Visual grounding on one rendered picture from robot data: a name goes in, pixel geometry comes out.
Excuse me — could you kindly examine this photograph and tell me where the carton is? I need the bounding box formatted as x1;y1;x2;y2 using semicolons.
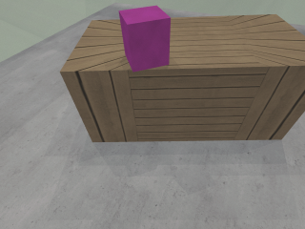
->
118;6;171;72

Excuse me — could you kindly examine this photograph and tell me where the pedestal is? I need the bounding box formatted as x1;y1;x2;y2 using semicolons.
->
60;14;305;142

